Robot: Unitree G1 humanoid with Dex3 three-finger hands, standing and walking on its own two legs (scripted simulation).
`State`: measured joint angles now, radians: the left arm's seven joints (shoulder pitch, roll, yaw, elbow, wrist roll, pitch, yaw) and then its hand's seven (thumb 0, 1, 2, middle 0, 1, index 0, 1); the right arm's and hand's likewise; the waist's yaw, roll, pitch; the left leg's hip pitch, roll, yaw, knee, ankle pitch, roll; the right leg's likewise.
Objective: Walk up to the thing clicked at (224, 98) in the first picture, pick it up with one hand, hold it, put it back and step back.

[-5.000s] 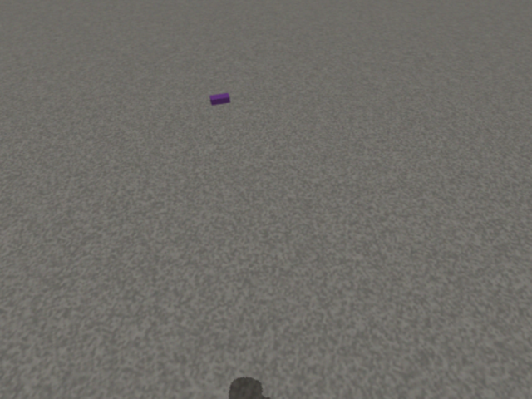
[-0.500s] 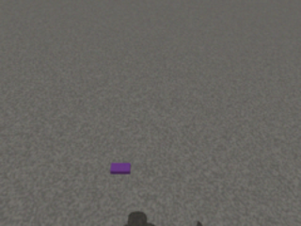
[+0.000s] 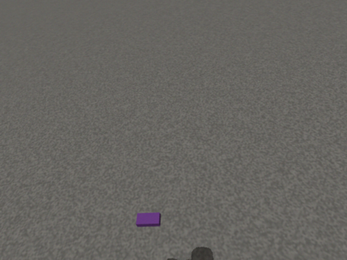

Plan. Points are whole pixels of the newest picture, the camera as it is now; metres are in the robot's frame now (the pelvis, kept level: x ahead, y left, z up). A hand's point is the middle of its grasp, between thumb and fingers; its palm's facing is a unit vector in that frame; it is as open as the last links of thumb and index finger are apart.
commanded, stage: walk up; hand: left
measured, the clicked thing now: (148, 219) +0.51 +0.27 -0.75
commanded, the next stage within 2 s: none
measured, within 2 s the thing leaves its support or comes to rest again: neither
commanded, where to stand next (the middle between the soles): +0.16 +0.04 m, yaw +1 degrees
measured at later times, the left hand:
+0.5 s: hand out of the picture +0.10 +0.29 -0.16, palm faces +0.01 -0.93 -0.36, open 7.4 cm
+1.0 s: hand out of the picture +0.14 +0.30 -0.15, palm faces +0.03 -0.93 -0.38, open 7.4 cm
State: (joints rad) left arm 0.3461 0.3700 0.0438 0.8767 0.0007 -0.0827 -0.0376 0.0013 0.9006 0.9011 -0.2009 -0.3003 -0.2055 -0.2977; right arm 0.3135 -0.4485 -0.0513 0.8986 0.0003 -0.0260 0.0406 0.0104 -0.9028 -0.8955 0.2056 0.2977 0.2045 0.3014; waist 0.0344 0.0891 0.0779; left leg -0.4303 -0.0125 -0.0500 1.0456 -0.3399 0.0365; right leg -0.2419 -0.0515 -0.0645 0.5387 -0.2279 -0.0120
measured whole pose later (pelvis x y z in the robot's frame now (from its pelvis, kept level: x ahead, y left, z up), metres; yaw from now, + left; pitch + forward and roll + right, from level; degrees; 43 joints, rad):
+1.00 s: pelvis +0.09 +0.03 +0.00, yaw +2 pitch -3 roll +0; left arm 0.21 0.39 0.01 1.00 0.00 -0.03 0.00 0.00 0.90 0.90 -0.20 -0.30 -0.21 -0.30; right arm 0.18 -0.36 -0.01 1.03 -0.01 0.00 0.03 0.01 -0.90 -0.90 0.21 0.30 0.21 0.30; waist 0.02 0.00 0.07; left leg -0.25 0.02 0.00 0.57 -0.27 0.00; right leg -0.23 -0.04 -0.01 0.57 -0.29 0.01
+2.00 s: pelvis +0.11 +0.03 +0.00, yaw +0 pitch -4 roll +0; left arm 0.10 0.36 0.00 1.10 0.00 -0.01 0.00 0.00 0.90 0.90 -0.20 -0.30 -0.21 -0.30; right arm 0.09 -0.37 -0.02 1.12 -0.01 0.00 0.02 0.01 -0.90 -0.90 0.21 0.30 0.21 0.30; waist 0.00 0.00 0.07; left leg -0.13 0.03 0.04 0.45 -0.26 -0.01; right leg -0.13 -0.03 0.02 0.46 -0.27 0.03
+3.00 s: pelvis +0.08 +0.03 +0.01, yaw +1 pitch -3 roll +0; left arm 0.12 0.36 0.00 1.13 0.01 0.00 -0.01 0.00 0.90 0.90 -0.20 -0.30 -0.20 -0.30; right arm 0.13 -0.35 -0.01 1.16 -0.02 0.00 0.02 0.01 -0.90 -0.90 0.21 0.30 0.21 0.30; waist -0.01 0.00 0.07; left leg -0.14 0.03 0.03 0.33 -0.14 -0.02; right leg -0.14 -0.02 0.01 0.34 -0.16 0.02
